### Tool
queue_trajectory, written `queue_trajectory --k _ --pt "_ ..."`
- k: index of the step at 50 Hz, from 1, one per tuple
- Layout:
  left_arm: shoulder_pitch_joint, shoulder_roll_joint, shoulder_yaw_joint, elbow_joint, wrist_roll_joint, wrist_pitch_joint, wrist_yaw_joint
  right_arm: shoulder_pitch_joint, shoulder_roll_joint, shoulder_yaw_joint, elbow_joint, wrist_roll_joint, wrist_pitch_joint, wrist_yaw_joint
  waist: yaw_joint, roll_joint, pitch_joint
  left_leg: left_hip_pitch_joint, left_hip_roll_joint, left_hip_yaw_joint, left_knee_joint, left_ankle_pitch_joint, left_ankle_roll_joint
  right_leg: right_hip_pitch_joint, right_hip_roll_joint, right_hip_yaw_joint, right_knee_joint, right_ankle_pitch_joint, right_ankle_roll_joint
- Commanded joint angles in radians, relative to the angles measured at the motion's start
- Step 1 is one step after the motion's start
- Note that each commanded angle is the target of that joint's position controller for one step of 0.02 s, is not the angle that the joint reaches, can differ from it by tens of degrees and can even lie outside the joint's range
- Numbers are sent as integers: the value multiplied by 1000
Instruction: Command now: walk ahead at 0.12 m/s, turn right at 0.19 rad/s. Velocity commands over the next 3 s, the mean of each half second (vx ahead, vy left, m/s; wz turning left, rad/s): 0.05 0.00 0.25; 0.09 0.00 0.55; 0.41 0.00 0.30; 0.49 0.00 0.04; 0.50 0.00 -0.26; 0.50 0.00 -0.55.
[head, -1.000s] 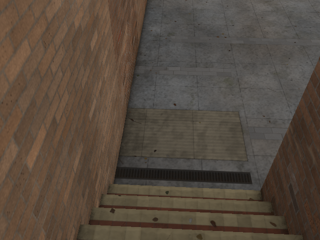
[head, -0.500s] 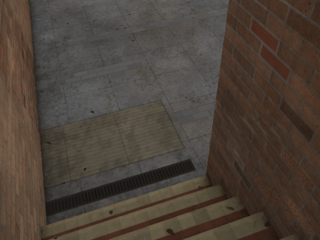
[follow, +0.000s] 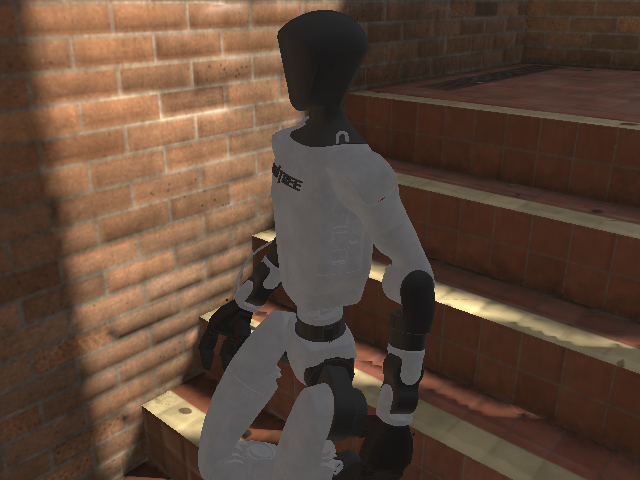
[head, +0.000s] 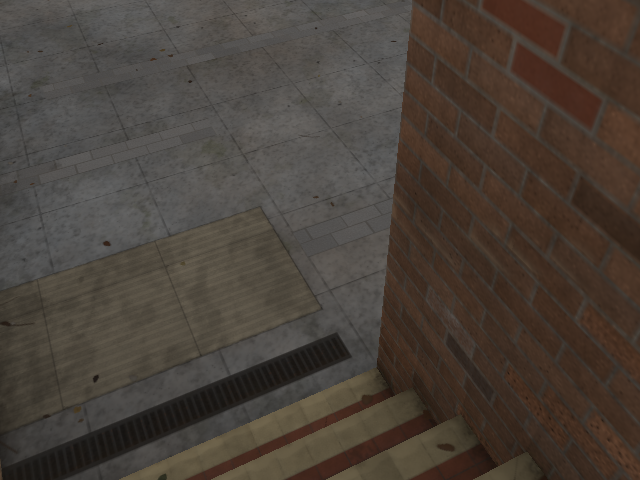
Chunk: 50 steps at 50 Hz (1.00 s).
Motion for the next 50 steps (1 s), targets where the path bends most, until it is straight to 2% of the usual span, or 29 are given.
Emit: queue_trajectory --k 1,2,3,4,5,6,7,9,12,13,17,21,23,24,25,26,28,29,31,33,36,40,41,44,45,46,47,48,50 --pt "1 134 34 -193 -33 33 -4 316 -310 -110 -25 -55 2 37 -194 19 -167 737 502 -358 355 1309 473 -804 -29 9 545 -18 100" --pt "-3 83 8 -191 8 39 6 271 -257 -81 0 -67 -1 58 -131 -75 -43 541 513 -396 300 1021 423 -847 -103 107 486 142 82" --pt "106 35 -10 -132 16 46 -2 153 -107 -16 6 -33 -5 86 -20 -183 44 258 411 -273 268 929 297 -675 -178 189 219 393 84" --pt "-211 102 45 -109 -32 108 106 189 9 23 59 141 17 11 -71 -133 16 18 364 -194 193 885 264 -365 -73 -28 218 274 63" --pt "-226 68 31 -138 -22 146 144 214 -22 37 61 131 18 -16 -45 -79 77 -104 284 -173 170 858 217 -320 -79 -69 212 303 39" --pt "86 -17 -37 -163 34 87 39 239 -161 -1 84 -30 -19 26 75 134 209 -214 156 -107 180 731 194 -418 -170 -18 251 535 72" --pt "83 38 -11 -116 47 59 3 150 -158 -11 39 -6 -31 31 52 14 127 -271 81 -90 213 544 166 -366 -176 -65 101 677 104" --pt "-99 39 -23 -210 25 53 -20 137 -194 -1 23 -28 -30 2 -6 -3 26 -258 112 -217 250 520 167 -382 -223 -88 137 761 150" --pt "-235 96 -21 -277 15 67 22 307 -173 1 53 -23 -57 -51 -124 10 -18 59 213 -376 333 605 260 -608 -266 2 -94 803 196" --pt "-288 75 -31 -296 43 81 24 305 -151 -1 39 4 -61 -72 -147 -81 -26 62 210 -366 287 388 258 -556 -294 9 -481 879 192" --pt "-405 74 -18 -281 76 99 26 234 -213 -38 -31 16 -31 -36 -145 77 74 -305 133 -438 69 -320 247 -78 -190 -143 -829 685 105" --pt "-375 97 7 -261 -6 92 62 164 -237 -69 -91 39 7 -36 -141 26 -8 -38 195 -557 74 -59 298 127 -141 -77 -1411 597 42" --pt "-172 195 73 -211 -25 72 88 214 -168 -50 -90 43 12 -34 -66 -17 -136 -218 92 -463 208 -124 185 644 -250 -44 -1443 792 -82" --pt "-9 213 99 -206 7 67 113 192 -14 -7 -160 66 1 -42 11 -190 -221 -589 -72 -302 368 -432 93 1001 -446 133 -1373 994 -277" --pt "163 210 111 -178 96 57 106 87 43 9 -237 55 9 -63 128 -309 -195 -925 -247 -210 690 -751 -18 1133 -694 533 -1459 1064 -520" --pt "168 198 114 -159 127 57 93 91 23 0 -211 42 29 -82 108 -53 -31 -1082 -186 -274 837 -618 -67 1011 -739 504 -1502 1081 -468" --pt "35 104 92 -184 11 48 67 190 -55 -20 -136 5 64 -102 13 -144 -52 -1031 -170 -206 1081 -429 -112 748 -614 278 -1456 1032 -357" --pt "-5 90 88 -176 -16 29 59 227 -57 -11 -124 -19 68 -96 -33 -184 -49 -1007 -163 -155 1255 -359 -105 614 -541 180 -1435 991 -312" --pt "-206 110 82 -199 23 -20 63 359 -38 16 -71 -40 73 -23 -151 -177 -41 -792 -141 -11 1618 -200 -112 221 -425 19 -1489 798 -272" --pt "-258 134 78 -182 30 -42 88 354 -32 31 -63 -7 74 22 -146 -139 7 -705 -107 44 1710 -124 -121 54 -394 -68 -1511 648 -245" --pt "-143 147 71 -131 40 -63 130 201 -31 43 -128 13 81 36 -62 -145 50 -785 -6 43 1476 -35 -119 161 -437 -59 -1502 519 -191" --pt "34 180 77 -55 59 -76 143 66 0 55 -181 -21 106 41 43 -185 62 -926 92 24 989 67 -108 421 -573 70 -1518 273 -169" --pt "80 195 74 -27 111 -84 126 157 2 50 -144 -53 94 40 17 -239 43 -842 74 39 1205 41 -81 357 -611 78 -1480 290 -175" --pt "36 182 75 -24 88 -99 98 164 -23 21 -120 -58 63 33 6 -147 63 -793 105 39 1106 7 -37 325 -642 18 -1443 208 -134" --pt "1 204 90 -43 31 -93 98 41 -41 11 -162 -26 53 27 44 -141 90 -767 108 88 793 -168 -41 347 -629 4 -1503 33 -109" --pt "29 219 92 -6 72 -87 96 58 -27 7 -141 -19 50 20 29 -194 101 -574 87 111 959 -122 -30 203 -666 17 -1526 70 -87" --pt "-31 238 103 -24 74 -90 87 98 -23 1 -124 -14 45 16 -15 -205 101 -478 79 97 924 -190 -21 159 -666 -22 -1533 80 -65" --pt "-56 262 122 -59 30 -88 92 23 -61 -21 -140 -14 34 13 21 -179 107 -470 38 159 680 -380 -28 222 -646 -67 -1524 1 -67" --pt "-49 287 142 -56 38 -73 99 20 -64 -48 -112 3 2 -14 17 -180 101 -265 -17 196 485 -271 -10 209 -665 -85 -1454 -20 -49"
